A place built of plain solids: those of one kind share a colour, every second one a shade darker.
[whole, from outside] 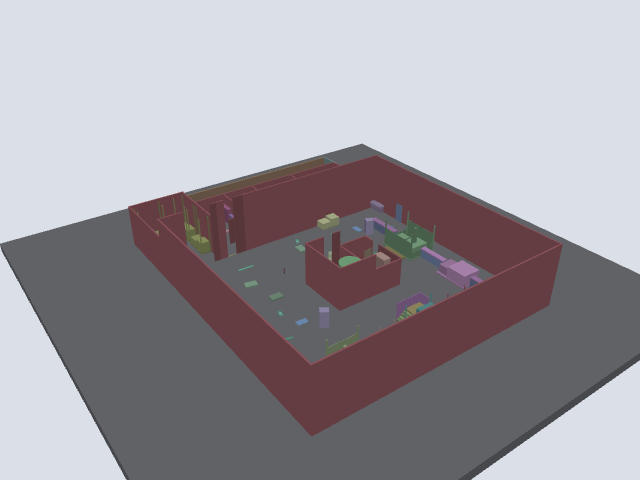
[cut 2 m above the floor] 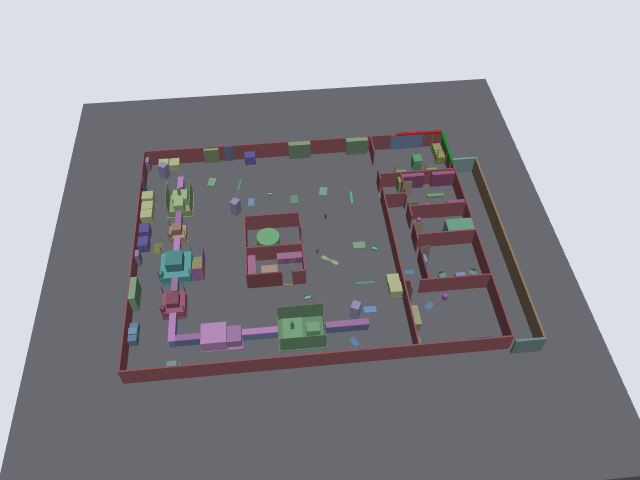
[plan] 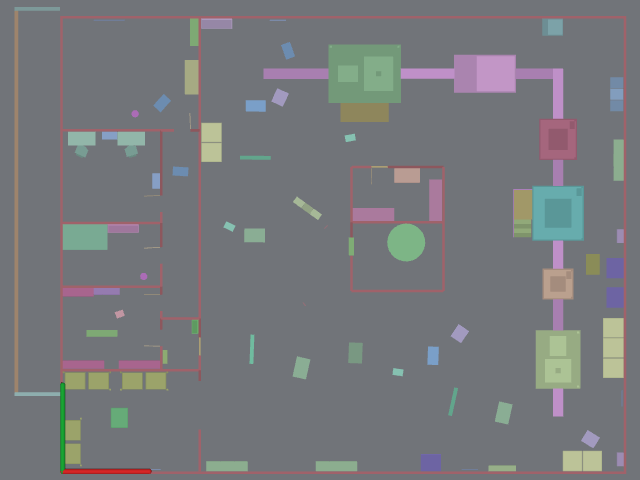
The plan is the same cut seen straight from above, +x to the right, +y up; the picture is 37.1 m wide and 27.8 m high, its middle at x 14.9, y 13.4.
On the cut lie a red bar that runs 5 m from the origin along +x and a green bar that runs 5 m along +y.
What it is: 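A trial; a factory floor where things are made along one folded line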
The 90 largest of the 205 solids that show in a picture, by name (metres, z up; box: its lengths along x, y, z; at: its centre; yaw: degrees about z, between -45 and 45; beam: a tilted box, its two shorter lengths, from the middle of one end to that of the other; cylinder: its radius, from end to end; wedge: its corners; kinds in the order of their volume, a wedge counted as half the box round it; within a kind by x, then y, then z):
{
 "wall_1": {"box": [0.15, 6.16, 4.55], "at": [-0.07, 2.93, 2.23]},
 "wall_2": {"box": [0.15, 5.13, 2.95], "at": [-0.07, 8.28, 1.43]},
 "wall_3": {"box": [0.15, 4.0, 2.95], "at": [-0.07, 12.54, 1.43]},
 "wall_4": {"box": [0.15, 5.66, 2.95], "at": [-0.07, 17.07, 1.43]},
 "wall_5": {"box": [0.15, 6.78, 2.95], "at": [-0.07, 22.99, 1.43]},
 "wall_6": {"box": [5.71, 0.15, 4.55], "at": [2.85, 5.86, 2.23]},
 "wall_7": {"box": [5.71, 0.15, 2.95], "at": [2.85, 10.69, 1.43]},
 "wall_8": {"box": [5.71, 0.15, 2.95], "at": [2.85, 14.39, 1.43]},
 "wall_9": {"box": [5.71, 0.15, 2.95], "at": [2.85, 19.75, 1.43]},
 "wall_10": {"box": [8.24, 0.15, 4.55], "at": [3.97, -0.07, 2.23]},
 "wall_11": {"box": [8.24, 0.15, 2.95], "at": [3.97, 26.3, 1.43]},
 "wall_12": {"box": [0.15, 1.4, 2.95], "at": [5.71, 6.56, 1.43]},
 "wall_13": {"box": [0.15, 1.42, 2.95], "at": [5.71, 13.68, 1.43]},
 "wall_14": {"box": [0.15, 3.77, 2.95], "at": [5.71, 17.86, 1.43]},
 "wall_15": {"box": [2.23, 0.15, 4.55], "at": [6.83, 5.86, 2.23]},
 "wall_16": {"box": [2.23, 0.15, 2.95], "at": [6.83, 8.85, 1.43]},
 "wall_17": {"box": [0.15, 2.43, 6.55], "at": [7.94, 1.22, 3.23]},
 "wall_18": {"box": [0.15, 0.63, 6.55], "at": [7.94, 5.54, 3.23]},
 "wall_19": {"box": [0.15, 0.84, 6.55], "at": [7.94, 6.28, 3.23]},
 "wall_20": {"box": [0.15, 1.09, 6.55], "at": [7.94, 8.3, 3.23]},
 "wall_21": {"box": [0.15, 10.9, 6.55], "at": [7.94, 14.3, 3.23]},
 "wall_22": {"box": [0.15, 6.48, 6.55], "at": [7.94, 22.99, 3.23]},
 "wall_23": {"box": [0.15, 2.06, 4.55], "at": [16.72, 11.47, 2.23]},
 "wall_24": {"box": [0.15, 3.2, 2.95], "at": [16.72, 16.03, 1.43]},
 "wall_25": {"box": [5.33, 0.15, 4.55], "at": [19.39, 10.44, 2.23]},
 "wall_26": {"box": [5.33, 0.15, 2.95], "at": [19.39, 14.43, 1.43]},
 "wall_27": {"box": [24.85, 0.15, 6.55], "at": [20.21, -0.07, 3.23]},
 "wall_28": {"box": [24.85, 0.15, 6.55], "at": [20.21, 26.3, 3.23]},
 "wall_29": {"box": [3.23, 0.15, 2.95], "at": [20.44, 17.63, 1.43]},
 "wall_30": {"box": [0.15, 3.99, 4.55], "at": [22.05, 12.44, 2.23]},
 "wall_31": {"box": [0.15, 3.2, 2.95], "at": [22.05, 16.03, 1.43]},
 "wall_32": {"box": [0.15, 26.53, 6.55], "at": [32.56, 13.12, 3.23]},
 "yard_wall_1": {"box": [0.22, 22.53, 2.65], "at": [-2.69, 15.62, 1.27]},
 "filler_1": {"box": [3.0, 3.2, 0.15], "at": [28.69, 14.95, 0.03]},
 "filler_2": {"box": [2.84, 3.04, 0.85], "at": [28.69, 14.95, 0.53]},
 "filler_3": {"box": [1.56, 1.67, 1.15], "at": [28.69, 14.95, 1.52]},
 "tank_1": {"cylinder": 1.1, "from": [19.89, 13.26, 0.0], "to": [19.89, 13.26, 3.0]},
 "packer_1": {"box": [1.24, 1.63, 0.85], "at": [23.36, 23.03, 0.53]},
 "packer_2": {"box": [3.6, 2.2, 0.15], "at": [24.46, 23.03, 0.03]},
 "packer_3": {"box": [2.2, 2.04, 1.25], "at": [25.08, 23.03, 0.72]},
 "switch_panel_1": {"box": [2.4, 0.58, 2.0], "at": [9.52, 0.29, 1.1]},
 "switch_panel_2": {"box": [2.4, 0.58, 2.0], "at": [15.85, 0.29, 1.1]},
 "switch_panel_3": {"box": [0.58, 2.4, 2.0], "at": [32.2, 18.03, 1.1]},
 "pallet_row_1": {"box": [1.14, 1.07, 0.62], "at": [8.62, 18.48, 0.46]},
 "pallet_row_2": {"box": [1.14, 1.07, 0.87], "at": [8.62, 19.62, 0.59]},
 "pallet_row_3": {"box": [1.07, 1.14, 0.71], "at": [29.53, 0.6, 0.51]},
 "pallet_row_4": {"box": [1.07, 1.14, 0.73], "at": [30.68, 0.6, 0.52]},
 "pallet_row_5": {"box": [1.14, 1.09, 1.33], "at": [31.89, 5.98, 0.81]},
 "pallet_row_6": {"box": [1.14, 1.09, 1.05], "at": [31.89, 7.15, 0.68]},
 "pallet_row_7": {"box": [1.14, 1.09, 1.09], "at": [31.89, 8.31, 0.69]},
 "cubicles_1": {"box": [2.6, 1.48, 1.9], "at": [1.3, 13.58, 1.05]},
 "palletiser_1": {"box": [1.16, 0.96, 0.71], "at": [16.52, 23.03, 0.6]},
 "palletiser_2": {"box": [4.2, 3.4, 0.15], "at": [17.49, 23.03, 0.03]},
 "palletiser_3": {"box": [1.7, 2.01, 0.95], "at": [18.3, 23.03, 0.57]},
 "conveyor_body_1": {"box": [3.77, 0.48, 0.97], "at": [13.51, 23.03, 0.43]},
 "conveyor_body_2": {"box": [3.11, 0.48, 0.97], "at": [21.13, 23.03, 0.43]},
 "conveyor_body_3": {"box": [2.47, 0.48, 0.97], "at": [27.48, 23.03, 0.43]},
 "conveyor_body_4": {"box": [0.48, 2.9, 0.97], "at": [28.69, 21.88, 0.43]},
 "labeller_1": {"box": [2.2, 2.4, 0.15], "at": [28.69, 19.23, 0.03]},
 "labeller_2": {"box": [2.04, 2.24, 0.85], "at": [28.69, 19.23, 0.53]},
 "labeller_3": {"box": [1.12, 1.23, 0.65], "at": [28.69, 19.23, 1.27]},
 "pallet_rack_1": {"box": [0.94, 1.12, 0.63], "at": [0.55, 1.02, 0.46]},
 "pallet_rack_2": {"box": [0.94, 1.12, 0.76], "at": [0.55, 2.38, 0.53]},
 "pallet_rack_3": {"box": [1.12, 0.94, 0.83], "at": [0.72, 5.24, 0.56]},
 "pallet_rack_4": {"box": [1.12, 0.94, 1.11], "at": [2.08, 5.24, 0.7]},
 "pallet_rack_5": {"box": [1.12, 0.94, 0.81], "at": [4.03, 5.24, 0.56]},
 "pallet_rack_6": {"box": [1.12, 0.94, 1.1], "at": [5.39, 5.24, 0.7]},
 "lockers_1": {"box": [1.8, 0.48, 1.7], "at": [0.9, 10.38, 0.95]},
 "lockers_2": {"box": [2.4, 0.48, 1.7], "at": [1.2, 6.17, 0.95]},
 "lockers_3": {"box": [2.4, 0.48, 1.7], "at": [4.43, 6.17, 0.95]},
 "depalletiser_1": {"box": [1.51, 1.36, 0.95], "at": [28.69, 5.83, 0.57]},
 "depalletiser_2": {"box": [2.6, 3.4, 0.15], "at": [28.69, 6.48, 0.03]},
 "depalletiser_3": {"box": [0.96, 1.16, 1.22], "at": [28.69, 7.26, 0.86]},
 "roll_cage_1": {"box": [0.74, 0.85, 1.74], "at": [12.59, 21.65, 0.82], "yaw": -25.0},
 "roll_cage_2": {"box": [0.74, 0.85, 1.74], "at": [23.0, 7.97, 0.82], "yaw": -33.9},
 "roll_cage_3": {"box": [0.85, 0.74, 1.74], "at": [30.56, 1.86, 0.82], "yaw": -31.6},
 "yard_cheek_1": {"box": [2.65, 0.22, 2.65], "at": [-1.48, 4.47, 1.27]},
 "yard_cheek_2": {"box": [2.65, 0.22, 2.65], "at": [-1.48, 26.78, 1.27]},
 "rinser_1": {"box": [1.64, 1.64, 0.85], "at": [28.69, 10.85, 0.53]},
 "rinser_2": {"box": [0.9, 0.9, 0.75], "at": [28.69, 10.85, 1.32]},
 "fume_cupboard_1": {"box": [1.5, 0.83, 2.2], "at": [19.95, 17.14, 1.2]},
 "staging_1": {"box": [2.8, 1.1, 0.22], "at": [17.49, 20.78, 0.06]},
 "staging_2": {"box": [1.1, 1.76, 0.9], "at": [26.64, 15.47, 0.4]},
 "pallet_stack_1": {"box": [0.94, 1.12, 1.13], "at": [3.28, 3.1, 0.71]},
 "tool_board_1": {"box": [1.6, 0.33, 1.8], "at": [25.46, 0.16, 1.0]},
 "tote_1": {"box": [0.84, 0.9, 1.04], "at": [28.52, 25.73, 0.64]},
 "shelf_1": {"box": [0.9, 0.45, 1.95], "at": [2.72, 19.45, 0.93]},
 "outer_1": {"box": [3.6, 0.06, 3.45], "at": [3.87, 0.1, 1.68]},
 "wash_trough_1": {"box": [1.72, 0.5, 0.73], "at": [8.91, 25.96, 0.32]},
 "boot_rack_1": {"box": [1.5, 0.38, 1.1], "at": [2.55, 10.43, 0.65]}
}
